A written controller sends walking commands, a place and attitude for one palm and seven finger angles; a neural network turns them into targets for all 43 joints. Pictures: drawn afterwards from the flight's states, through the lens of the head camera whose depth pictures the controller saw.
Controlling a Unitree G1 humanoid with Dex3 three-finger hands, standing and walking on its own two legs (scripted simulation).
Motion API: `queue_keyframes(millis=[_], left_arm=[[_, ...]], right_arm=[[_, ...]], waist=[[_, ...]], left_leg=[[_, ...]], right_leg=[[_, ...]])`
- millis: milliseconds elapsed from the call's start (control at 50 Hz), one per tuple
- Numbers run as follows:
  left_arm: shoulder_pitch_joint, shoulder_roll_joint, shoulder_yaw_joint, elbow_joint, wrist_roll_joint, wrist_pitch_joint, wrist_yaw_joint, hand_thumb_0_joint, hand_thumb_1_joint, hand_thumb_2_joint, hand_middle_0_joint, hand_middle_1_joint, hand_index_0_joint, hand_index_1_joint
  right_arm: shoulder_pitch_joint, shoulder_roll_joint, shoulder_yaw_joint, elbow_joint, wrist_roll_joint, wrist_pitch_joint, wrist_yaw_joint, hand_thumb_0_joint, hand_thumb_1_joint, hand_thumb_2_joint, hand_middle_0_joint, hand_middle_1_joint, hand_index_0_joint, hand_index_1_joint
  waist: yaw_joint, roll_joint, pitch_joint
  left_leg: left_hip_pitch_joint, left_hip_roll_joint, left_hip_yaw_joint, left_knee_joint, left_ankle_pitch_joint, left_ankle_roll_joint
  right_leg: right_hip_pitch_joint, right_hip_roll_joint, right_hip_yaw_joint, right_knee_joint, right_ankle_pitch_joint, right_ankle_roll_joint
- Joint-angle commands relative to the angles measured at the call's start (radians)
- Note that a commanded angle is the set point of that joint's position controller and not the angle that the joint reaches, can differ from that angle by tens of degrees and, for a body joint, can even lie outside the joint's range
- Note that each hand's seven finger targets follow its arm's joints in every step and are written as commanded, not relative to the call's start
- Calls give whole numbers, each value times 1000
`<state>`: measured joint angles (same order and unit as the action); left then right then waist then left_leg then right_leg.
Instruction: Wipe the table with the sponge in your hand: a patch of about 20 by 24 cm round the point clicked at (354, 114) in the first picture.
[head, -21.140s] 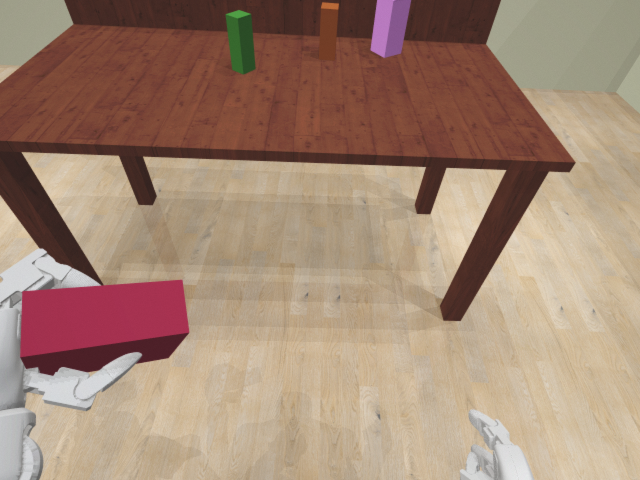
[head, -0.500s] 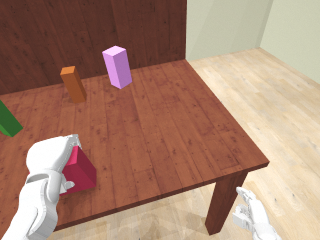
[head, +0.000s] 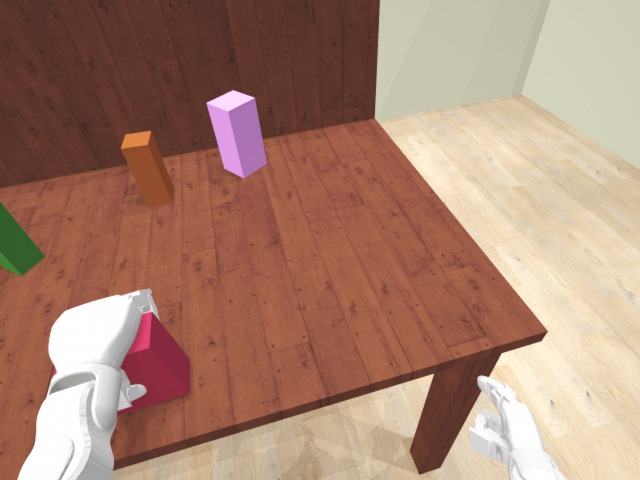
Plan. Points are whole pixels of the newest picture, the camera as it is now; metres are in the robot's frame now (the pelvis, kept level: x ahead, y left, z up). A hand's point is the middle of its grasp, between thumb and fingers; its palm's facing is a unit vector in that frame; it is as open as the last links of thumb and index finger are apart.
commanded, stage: lower the sponge onto the table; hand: left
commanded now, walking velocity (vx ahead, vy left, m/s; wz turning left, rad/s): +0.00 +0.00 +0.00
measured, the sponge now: (137, 373) +0.21 +0.29 +0.02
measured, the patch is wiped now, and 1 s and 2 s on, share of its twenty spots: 0.00 0.15 0.35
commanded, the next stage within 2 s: wipe forward along the first lane in 0.38 s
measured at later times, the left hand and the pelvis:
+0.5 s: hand (130, 356) +0.21 +0.28 +0.06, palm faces +0.00 -0.11 -0.99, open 9.3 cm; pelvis +0.00 +0.00 +0.00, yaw +0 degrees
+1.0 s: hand (131, 329) +0.25 +0.31 +0.05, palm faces -0.06 -0.05 -1.00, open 9.4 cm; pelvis -0.01 -0.01 +0.00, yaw +1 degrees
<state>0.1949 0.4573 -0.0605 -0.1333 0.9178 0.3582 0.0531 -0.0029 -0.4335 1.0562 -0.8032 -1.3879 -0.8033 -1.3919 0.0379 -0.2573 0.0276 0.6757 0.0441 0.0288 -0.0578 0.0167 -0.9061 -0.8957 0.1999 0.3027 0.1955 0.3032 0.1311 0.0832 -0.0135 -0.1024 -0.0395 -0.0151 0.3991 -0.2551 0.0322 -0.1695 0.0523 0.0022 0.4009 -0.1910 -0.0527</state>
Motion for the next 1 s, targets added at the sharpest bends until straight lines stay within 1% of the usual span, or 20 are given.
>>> queue_keyframes(millis=[0,80,140,160,280,340,360,440,460,540,560,660,700,740,760,800,900,940,960,980], left_arm=[[-167,165,93,-191,32,15,34,0,100,1300,-1200,-1600,-1200,-1600],[-186,156,77,-195,46,12,33,0,100,1300,-1200,-1600,-1200,-1600],[-239,208,121,-193,55,3,47,0,100,1300,-1200,-1600,-1200,-1600],[-241,154,78,-188,57,-2,49,0,100,1300,-1200,-1600,-1200,-1600],[-155,161,107,-126,43,4,57,0,100,1300,-1200,-1600,-1200,-1600],[-179,162,97,-130,45,18,53,0,100,1300,-1200,-1600,-1200,-1600],[-202,116,55,-126,48,19,50,0,100,1300,-1200,-1600,-1200,-1600],[-146,157,99,-117,47,18,51,0,100,1300,-1200,-1600,-1200,-1600],[-140,109,60,-113,44,16,48,0,100,1300,-1200,-1600,-1200,-1600],[-204,200,134,-35,45,11,56,0,100,1300,-1200,-1600,-1200,-1600],[-217,157,100,-25,47,11,54,0,100,1300,-1200,-1600,-1200,-1600],[-262,134,72,37,41,0,52,0,100,1300,-1200,-1600,-1200,-1600],[-303,136,62,89,44,-7,45,0,100,1300,-1200,-1600,-1200,-1600],[-347,197,110,122,44,-15,45,0,100,1300,-1200,-1600,-1200,-1600],[-335,150,74,136,42,-19,40,0,100,1300,-1200,-1600,-1200,-1600],[-375,149,60,189,48,-29,33,0,100,1300,-1200,-1600,-1200,-1600],[-387,168,82,255,45,-53,33,0,100,1300,-1200,-1600,-1200,-1600],[-402,225,133,283,44,-62,37,0,100,1300,-1200,-1600,-1200,-1600],[-397,182,96,288,43,-67,34,0,100,1300,-1200,-1600,-1200,-1600],[-397,196,110,304,47,-73,36,0,100,1300,-1200,-1600,-1200,-1600]], right_arm=[[-215,-101,-32,-173,-5,-49,2,0,-900,-900,200,300,200,300],[-214,-94,-30,-180,-6,-48,4,0,-900,-900,200,300,200,300],[-233,-98,-31,-177,-5,-47,-3,0,-900,-900,200,300,200,300],[-211,-90,-31,-183,-7,-50,-4,0,-900,-900,200,300,200,300],[-206,-98,-37,-169,-3,-43,3,0,-900,-900,200,300,200,300],[-234,-101,-31,-171,0,-36,4,0,-900,-900,200,300,200,300],[-216,-97,-31,-175,-1,-38,3,0,-900,-900,200,300,200,300],[-225,-102,-35,-172,-1,-36,6,0,-900,-900,200,300,200,300],[-205,-96,-33,-181,-2,-36,6,0,-900,-900,200,300,200,300],[-214,-112,-32,-153,2,-30,-6,0,-900,-900,200,300,200,300],[-200,-105,-32,-159,3,-30,-8,0,-900,-900,200,300,200,300],[-188,-106,-36,-154,9,-39,-17,0,-900,-900,200,300,200,300],[-181,-112,-36,-141,9,-37,-22,0,-900,-900,200,300,200,300],[-179,-121,-37,-133,12,-39,-27,0,-900,-900,200,300,200,300],[-167,-114,-38,-142,13,-43,-29,0,-900,-900,200,300,200,300],[-160,-119,-37,-129,15,-41,-31,0,-900,-900,200,300,200,300],[-128,-127,-46,-128,17,-45,-33,0,-900,-900,200,300,200,300],[-120,-137,-48,-119,19,-42,-34,0,-900,-900,200,300,200,300],[-111,-130,-48,-131,20,-44,-34,0,-900,-900,200,300,200,300],[-104,-131,-50,-126,20,-44,-33,0,-900,-900,200,300,200,300]], waist=[[-8,-31,-149],[-6,-27,-148],[-1,-33,-141],[-8,-31,-169],[0,-68,-162],[-6,-27,-125],[-15,-42,-143],[1,-46,-155],[-7,-72,-169],[-13,-94,-122],[-19,-87,-143],[-27,-58,-144],[-35,-93,-134],[-38,-109,-128],[-39,-110,-154],[-48,-118,-133],[-47,-127,-167],[-46,-145,-177],[-49,-129,-192],[-48,-133,-176]], left_leg=[[-31,11,-89,-38,282,-5],[-34,16,-93,-45,262,-1],[-32,15,-101,-51,211,3],[-36,13,-87,-47,220,7],[-50,12,-87,-40,236,0],[-50,12,-94,-48,212,-3],[-59,12,-83,-42,213,3],[-54,11,-92,-41,218,-1],[-67,10,-83,-35,228,6],[-79,6,-84,-31,175,5],[-88,6,-72,-30,180,9],[-90,2,-69,-25,152,11],[-101,1,-68,-21,146,9],[-107,1,-72,-18,123,11],[-116,-2,-61,-12,131,16],[-130,-3,-60,-11,120,12],[-156,-6,-54,5,129,12],[-168,-7,-58,12,120,12],[-177,-8,-50,15,125,16],[-181,-9,-51,19,128,14]], right_leg=[[88,-40,111,-51,178,-35],[78,-36,98,-49,133,-35],[68,-25,130,-57,78,-42],[79,-30,98,-47,90,-36],[84,-33,110,-48,128,-34],[58,-27,130,-58,95,-42],[61,-31,97,-49,98,-34],[74,-26,125,-47,108,-40],[85,-32,95,-37,127,-32],[46,-28,136,-59,80,-35],[55,-34,104,-48,87,-29],[30,-33,96,-51,57,-28],[14,-36,99,-56,60,-24],[2,-30,124,-62,34,-28],[23,-38,96,-49,53,-20],[-3,-39,97,-53,49,-18],[10,-43,93,-32,94,-16],[10,-37,117,-27,93,-19],[22,-43,91,-19,103,-14],[10,-43,96,-19,112,-15]])
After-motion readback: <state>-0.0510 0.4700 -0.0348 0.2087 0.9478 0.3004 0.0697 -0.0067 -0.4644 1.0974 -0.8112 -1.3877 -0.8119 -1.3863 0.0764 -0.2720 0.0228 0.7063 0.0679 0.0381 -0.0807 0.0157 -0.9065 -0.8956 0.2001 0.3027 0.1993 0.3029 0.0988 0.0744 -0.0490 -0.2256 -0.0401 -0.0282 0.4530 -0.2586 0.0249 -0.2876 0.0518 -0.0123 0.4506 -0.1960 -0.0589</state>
